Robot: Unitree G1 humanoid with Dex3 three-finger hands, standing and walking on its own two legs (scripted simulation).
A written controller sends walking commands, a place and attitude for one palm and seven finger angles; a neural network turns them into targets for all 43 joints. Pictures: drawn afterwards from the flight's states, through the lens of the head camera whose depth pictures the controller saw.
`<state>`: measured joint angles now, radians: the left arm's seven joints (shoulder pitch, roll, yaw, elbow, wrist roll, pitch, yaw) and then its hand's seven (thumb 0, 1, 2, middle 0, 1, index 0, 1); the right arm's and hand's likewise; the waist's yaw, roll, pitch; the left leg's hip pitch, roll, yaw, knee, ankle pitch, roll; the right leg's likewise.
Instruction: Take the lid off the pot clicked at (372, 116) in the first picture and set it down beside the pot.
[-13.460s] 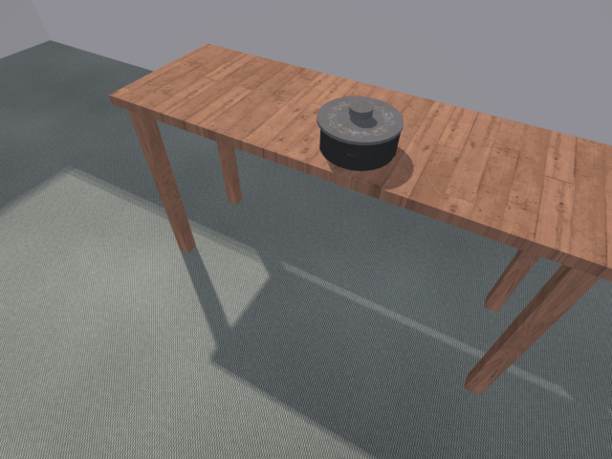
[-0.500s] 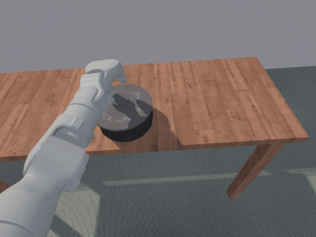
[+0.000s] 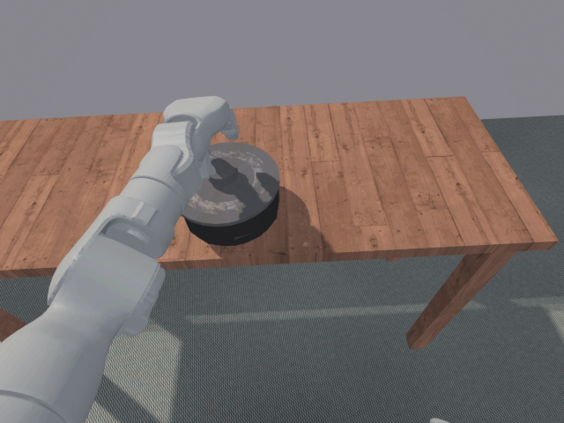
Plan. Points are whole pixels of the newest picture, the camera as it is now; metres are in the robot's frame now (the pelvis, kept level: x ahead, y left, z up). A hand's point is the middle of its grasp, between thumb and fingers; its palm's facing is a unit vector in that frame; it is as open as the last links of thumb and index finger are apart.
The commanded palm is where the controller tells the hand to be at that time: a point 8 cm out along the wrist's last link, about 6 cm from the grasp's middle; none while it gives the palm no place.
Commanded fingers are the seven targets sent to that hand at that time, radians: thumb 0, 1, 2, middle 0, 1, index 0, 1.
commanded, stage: lower the open fingers around the knob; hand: left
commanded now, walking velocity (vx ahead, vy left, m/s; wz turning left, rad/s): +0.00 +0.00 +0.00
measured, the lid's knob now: (222, 171) +0.52 +0.08 +0.05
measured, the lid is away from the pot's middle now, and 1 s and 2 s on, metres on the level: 0.00 0.00 0.00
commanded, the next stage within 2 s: close the fingers and squeeze the knob in 1.72 s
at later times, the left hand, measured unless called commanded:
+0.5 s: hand (214, 169) +0.48 +0.08 +0.09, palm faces -0.34 -0.05 -0.94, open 10.1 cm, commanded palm +0.48 +0.09 +0.15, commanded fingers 0.00 -0.30 1.42 -0.83 -0.08 -0.83 -0.08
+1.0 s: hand (217, 172) +0.49 +0.08 +0.08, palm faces -0.36 -0.06 -0.93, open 10.1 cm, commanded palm +0.50 +0.09 +0.13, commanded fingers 0.00 -0.30 1.42 -0.83 -0.08 -0.83 -0.08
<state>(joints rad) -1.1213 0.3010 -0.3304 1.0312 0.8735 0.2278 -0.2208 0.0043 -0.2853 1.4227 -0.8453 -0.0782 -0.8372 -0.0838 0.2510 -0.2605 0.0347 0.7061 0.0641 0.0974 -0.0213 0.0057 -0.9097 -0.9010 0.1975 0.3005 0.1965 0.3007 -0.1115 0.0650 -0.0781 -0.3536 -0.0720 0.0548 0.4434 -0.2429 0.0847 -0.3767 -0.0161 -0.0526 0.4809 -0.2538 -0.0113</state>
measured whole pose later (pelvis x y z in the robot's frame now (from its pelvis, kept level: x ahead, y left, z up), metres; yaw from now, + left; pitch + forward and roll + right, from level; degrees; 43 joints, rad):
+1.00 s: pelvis +0.01 -0.01 +0.00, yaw -1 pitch +12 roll +0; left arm -1.08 0.29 -0.31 1.13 0.88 0.22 -0.14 0.00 -0.28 1.42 -0.86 -0.09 -0.83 -0.08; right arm 0.30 -0.27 0.01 0.74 0.06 0.10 -0.02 0.01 -0.91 -0.90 0.20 0.30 0.20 0.30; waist -0.13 0.06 -0.10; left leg -0.42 -0.05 0.07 0.48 -0.27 0.07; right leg -0.43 0.01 -0.04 0.49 -0.26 -0.02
